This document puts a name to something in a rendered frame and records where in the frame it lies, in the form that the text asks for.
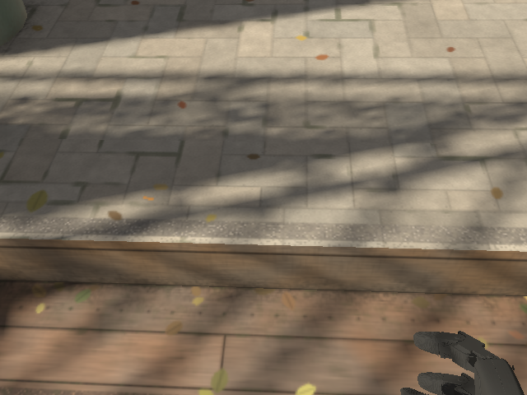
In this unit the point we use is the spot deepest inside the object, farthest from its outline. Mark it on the right robot hand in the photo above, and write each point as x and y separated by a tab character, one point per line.
492	375

